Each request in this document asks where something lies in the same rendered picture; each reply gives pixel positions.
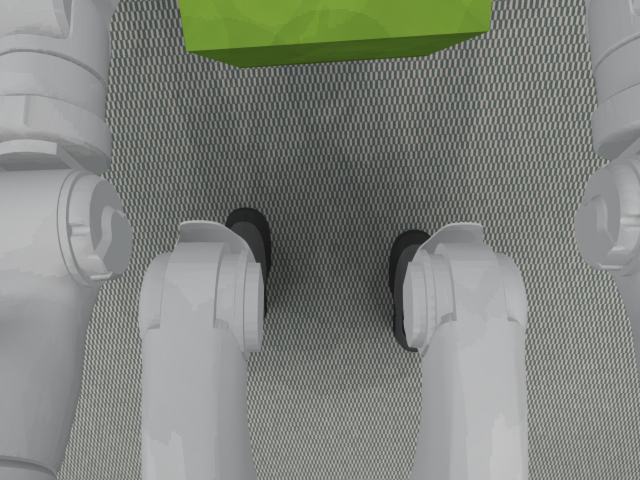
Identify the left robot forearm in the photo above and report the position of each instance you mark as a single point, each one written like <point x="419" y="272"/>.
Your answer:
<point x="54" y="61"/>

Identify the right robot forearm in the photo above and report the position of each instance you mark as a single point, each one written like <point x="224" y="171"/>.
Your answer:
<point x="612" y="29"/>

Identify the robot right thigh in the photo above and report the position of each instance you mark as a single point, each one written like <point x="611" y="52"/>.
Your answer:
<point x="474" y="422"/>

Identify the carton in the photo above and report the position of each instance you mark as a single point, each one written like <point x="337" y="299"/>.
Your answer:
<point x="261" y="33"/>

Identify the robot right foot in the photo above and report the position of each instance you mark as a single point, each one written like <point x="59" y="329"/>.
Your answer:
<point x="403" y="251"/>

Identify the right robot upper arm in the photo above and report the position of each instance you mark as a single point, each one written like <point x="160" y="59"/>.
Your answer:
<point x="607" y="231"/>

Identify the left robot upper arm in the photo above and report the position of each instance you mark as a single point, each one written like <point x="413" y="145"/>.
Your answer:
<point x="63" y="234"/>

